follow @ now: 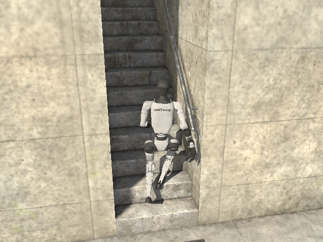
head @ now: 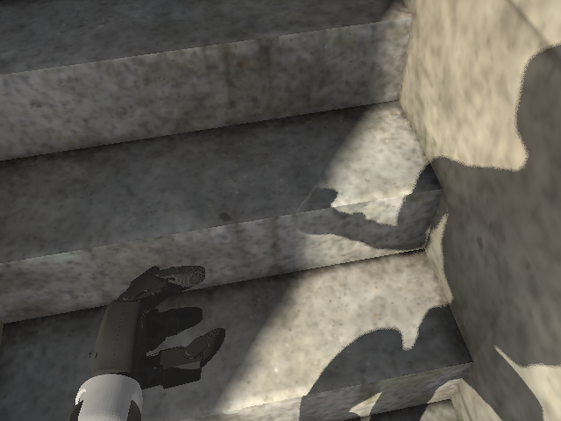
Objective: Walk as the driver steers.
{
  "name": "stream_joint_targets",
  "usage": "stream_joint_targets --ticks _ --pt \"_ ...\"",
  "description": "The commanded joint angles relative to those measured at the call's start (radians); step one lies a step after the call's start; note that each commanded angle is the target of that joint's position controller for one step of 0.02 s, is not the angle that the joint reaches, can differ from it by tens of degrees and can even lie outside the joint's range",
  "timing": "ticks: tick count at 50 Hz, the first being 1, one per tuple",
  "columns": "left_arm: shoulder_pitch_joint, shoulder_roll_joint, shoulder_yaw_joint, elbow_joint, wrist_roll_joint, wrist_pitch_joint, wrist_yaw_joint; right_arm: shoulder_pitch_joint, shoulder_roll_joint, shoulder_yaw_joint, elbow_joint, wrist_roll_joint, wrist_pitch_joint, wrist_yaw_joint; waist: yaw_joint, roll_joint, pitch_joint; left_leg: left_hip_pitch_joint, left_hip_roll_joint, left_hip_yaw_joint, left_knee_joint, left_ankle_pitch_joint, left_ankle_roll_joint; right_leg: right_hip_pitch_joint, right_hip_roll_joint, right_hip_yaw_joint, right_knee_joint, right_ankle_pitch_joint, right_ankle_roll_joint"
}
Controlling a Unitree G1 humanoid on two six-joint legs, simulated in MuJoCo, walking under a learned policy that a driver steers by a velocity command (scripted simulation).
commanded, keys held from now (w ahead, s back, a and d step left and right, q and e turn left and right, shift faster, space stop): q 0.62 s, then w+q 0.32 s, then w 0.06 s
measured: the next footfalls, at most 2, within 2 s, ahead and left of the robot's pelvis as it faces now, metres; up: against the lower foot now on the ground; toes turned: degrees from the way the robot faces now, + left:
left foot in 0.08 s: -0.04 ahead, +0.07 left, -0.19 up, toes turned -1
right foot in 0.36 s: -0.22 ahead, -0.24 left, -0.39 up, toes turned +12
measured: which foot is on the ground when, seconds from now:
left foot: up 0.00-0.06, down 0.08-0.56, up 0.58-1.00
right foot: down 0.00-0.06, up 0.08-0.34, down 0.36-1.00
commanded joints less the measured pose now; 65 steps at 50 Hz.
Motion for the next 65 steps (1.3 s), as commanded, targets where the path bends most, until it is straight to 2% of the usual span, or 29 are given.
stream_joint_targets --ticks 1,4,6,8,11,14,15,16,17,19,20,22,24,27,28,30,32,34,40,42,46,47,48,54,57,58,59,61,65 --pt "0.183 0.122 0.089 -0.065 0.019 0.056 -0.024 0.391 0.032 0.01 0.105 -0.047 0.018 0.039 0.102 -0.067 -0.099 0.03 -0.024 0.228 -0.533 -0.117 0.13 0.353 -0.206 0.296 -0.401 0.017 0.259" --pt "0.216 -0.063 0.018 0.061 0.011 0.05 -0.083 0.216 0.082 0.011 0.128 0.057 -0.05 0.036 0.054 0.229 -0.081 -0.058 0.121 -0.115 -0.532 0.25 0.272 0.069 -0.134 0.297 0.769 0.138 0.198" --pt "0.196 -0.013 0.033 0.088 0.099 0.021 -0.086 -0.27 -0.186 -0.013 -0.132 0.115 -0.002 -0.028 0.114 0.165 -0.096 -0.195 0.091 -0.389 -0.487 -0.165 0.427 -0.247 0.088 0.397 1.167 0.336 0.103" --pt "0.282 0.168 0.112 0.182 0.087 -0.053 -0.111 -0.629 -0.152 0.009 -0.371 0.096 -0.064 -0.105 0.098 0.125 -0.147 -0.372 0.147 -0.613 -0.62 -0.541 0.26 -0.012 0.079 0.547 1.186 0.634 0.135" --pt "0.171 0.265 0.165 0.195 0.181 -0.035 -0.079 -0.497 -0.039 0.066 -0.489 0.164 -0.106 -0.14 -0.024 0.031 -0.135 -0.288 0.066 -0.418 -0.355 -0.595 0.211 0.197 0.005 0.44 0.296 0.681 0.123" --pt "-0.011 0.034 0.092 0.183 0.163 0.061 -0.192 -0.136 -0.06 0.046 -0.394 0.194 -0.015 -0.145 -0.28 0.172 -0.044 0.025 0.022 -0.5 -0.361 -0.456 0.172 0.241 0.01 0.377 -0.736 0.438 0.095" --pt "0.184 0.054 0.084 0.276 0.124 0.051 -0.254 -0.31 0.004 0.064 -0.461 0.159 -0.002 -0.127 -0.235 0.064 -0.055 0.043 0.014 -0.429 -0.221 -0.325 0.133 0.36 -0.063 0.404 -0.819 1.088 0.035" --pt "0.022 0.188 0.159 0.285 0.078 0.078 -0.139 -0.236 0.068 0.013 -0.439 0.17 0.005 -0.175 -0.224 0.082 -0.008 0.301 -0.151 -0.219 0.142 -0.091 0.054 0.346 -0.15 0.503 -1.48 1.306 0.158" --pt "-0.124 0.158 0.112 0.261 0.096 0.089 -0.102 -0.144 0.009 -0.018 -0.438 0.177 -0.018 -0.122 -0.346 -0.168 0.062 0.182 -0.252 -0.033 0.333 -0.588 0.017 0.456 -0.183 0.387 -1.551 2.034 0.247" --pt "-0.263 0.343 0.173 0.206 0.105 0.039 -0.07 -0.018 0.028 0.004 -0.391 0.074 -0.073 -0.083 -0.431 -0.351 -0.07 -0.406 -0.278 0.075 0.321 -0.886 -0.039 0.94 -0.212 0.349 -0.707 3.344 0.187" --pt "-0.122 0.397 0.206 0.197 0.102 0.053 -0.065 0.002 -0.056 0.008 -0.366 0.075 -0.08 -0.074 -0.289 -0.161 -0.305 -0.414 -0.067 -0.002 -0.091 -0.538 0.013 1.25 -0.28 0.388 -0.493 3.226 0.12" --pt "-0.056 0.384 0.209 0.16 0.066 0.099 -0.046 -0.254 -0.085 0.004 -0.331 0.083 -0.071 -0.048 -0.1 0.161 -0.396 -0.311 -0.223 0.059 -0.154 -0.289 0.031 1.205 -0.198 0.368 -0.495 2.894 0.145" --pt "-0.096 0.262 0.158 0.137 0.067 0.081 -0.052 -0.33 -0.038 0.005 -0.34 0.091 -0.009 -0.08 -0.079 0.304 -0.243 -0.229 -0.152 -0.049 -0.354 -0.051 0.116 0.889 -0.034 0.32 -0.28 1.338 0.099" --pt "0.13 0.177 0.113 0.111 0.078 0.077 -0.125 -0.496 0.033 -0.001 -0.453 0.054 -0.025 -0.198 0.075 0.121 -0.021 -0.444 -0.085 -0.496 -0.287 0.04 0.091 0.703 -0.056 0.672 -0.402 0.295 0.104" --pt "0.31 0.124 0.116 0.189 0.109 0.08 -0.132 -0.582 0.091 0.002 -0.495 0.076 -0.022 -0.227 0.151 -0.075 0.057 -0.73 -0.103 -0.48 -0.048 -0.023 0.026 0.855 -0.164 0.743 -0.697 0.435 0.055" --pt "0.1 0.034 0.081 0.215 0.138 0.079 -0.129 -0.379 0.111 -0.01 -0.44 0.115 0.003 -0.235 -0.033 -0.494 0.113 -0.68 -0.303 -0.14 0.751 -0.521 -0.083 0.694 -0.108 0.423 -0.97 1.11 0.037" --pt "-0.022 0.016 0.068 0.213 0.124 0.056 -0.109 -0.291 0.074 -0.011 -0.441 0.077 0.034 -0.239 -0.162 -0.377 0.04 -0.464 -0.34 -0.037 0.855 -0.553 -0.075 0.532 -0.007 0.253 -0.973 1.551 0.045" --pt "0.111 0.206 0.14 0.24 0.148 -0.008 -0.058 -0.208 0.024 -0.03 -0.437 -0.023 0.068 -0.203 -0.196 -0.228 -0.024 -0.632 -0.197 -0.027 1.054 -0.569 -0.05 0.827 -0.314 0.344 -0.879 1.935 -0.075" --pt "0.258 0.311 0.197 0.288 0.113 -0.052 -0.015 -0.381 0.061 -0.025 -0.417 0.009 0.093 -0.094 -0.057 -0.202 -0.097 -0.919 -0.009 -0.206 1.226 -0.42 -0.027 1.15 -0.549 0.43 -0.952 1.179 -0.183" --pt "0.372 0.258 0.178 0.332 0.097 -0.051 -0.018 -0.442 0.068 -0.018 -0.389 0.018 0.086 -0.071 -0.018 -0.074 -0.068 -0.876 -0.025 -0.092 1.065 -0.393 -0.038 1.146 -0.361 0.338 -0.916 0.832 -0.127" --pt "0.496 0.23 0.172 0.395 0.088 -0.064 -0.007 -0.541 0.148 -0.001 -0.425 -0.019 0.106 -0.078 0.053 -0.177 0.017 -0.86 0.014 -0.092 0.902 -0.406 -0.026 1.057 -0.42 0.346 -1.008 0.666 -0.118" --pt "0.471 0.224 0.161 0.391 0.088 -0.07 -0.015 -0.519 0.147 -0.006 -0.435 -0.012 0.102 -0.094 0.025 -0.234 0.015 -0.777 0.026 -0.078 0.865 -0.403 -0.003 0.974 -0.391 0.31 -1.055 0.524 -0.117" --pt "0.361 0.191 0.165 0.366 0.026 -0.025 -0.001 -0.401 0.131 0.023 -0.425 0.082 0.045 -0.096 -0.044 -0.248 -0.003 -0.678 0.122 -0.128 0.581 -0.225 -0.086 0.939 -0.328 0.25 -1.03 0.469 -0.048" --pt "0.366 0.356 0.202 0.336 0.027 -0.035 -0.053 -0.358 0.095 0.013 -0.391 0.063 0.011 -0.1 -0.052 -0.255 -0.06 0.063 0.06 0.099 -0.252 -0.377 -0.007 0.735 -0.344 0.191 -0.956 0.908 -0.069" --pt "0.229 0.177 0.131 0.285 0.021 -0.04 -0.071 -0.016 -0.011 -0.037 -0.216 0.022 -0.028 -0.114 -0.221 0.013 -0.108 0.508 0.035 0.089 -0.692 0.222 0.079 0.495 -0.185 0.158 -0.182 0.856 0.032" --pt "0.404 0.044 0.101 0.276 0.071 -0.006 -0.088 -0.009 -0.008 0.002 -0.261 -0.021 -0.051 -0.124 -0.109 0.204 -0.261 0.753 0.351 -0.218 -0.441 1.289 -0.068 0.12 -0.011 0.246 0.222 0.042 0.028" --pt "0.535 0.025 0.111 0.359 0.06 -0.007 -0.069 0.162 -0.094 -0.016 -0.238 0.016 -0.061 -0.137 -0.191 0.211 -0.496 0.723 0.491 -0.254 -0.52 1.592 0.099 0.226 0.096 0.606 0.437 0.114 0.061" --pt "0.371 0.051 0.122 0.287 0.105 0.029 -0.049 -0.172 -0.053 0.002 -0.266 0.059 -0.057 -0.131 -0.035 0.264 -0.224 0.33 0.426 -0.172 -0.703 0.544 0.203 0.153 0.037 0.501 0.565 0.293 0.081" --pt "0.278 0.078 0.139 0.252 0.113 0.069 -0.031 -0.204 0.084 0.052 -0.209 0.051 -0.067 -0.151 0.007 0.168 -0.014 0.184 0.324 -0.033 -0.773 0.163 0.196 -0.064 0.08 0.421 0.94 0.328 0.06"
Keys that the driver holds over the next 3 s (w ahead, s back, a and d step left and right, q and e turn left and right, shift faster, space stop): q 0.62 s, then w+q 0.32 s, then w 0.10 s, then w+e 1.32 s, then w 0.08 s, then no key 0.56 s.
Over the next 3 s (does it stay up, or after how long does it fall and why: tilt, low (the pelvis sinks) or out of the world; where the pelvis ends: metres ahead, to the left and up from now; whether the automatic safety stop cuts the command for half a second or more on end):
stays up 0.36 0.17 0.22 its command is cut before an obstacle after 1.2 s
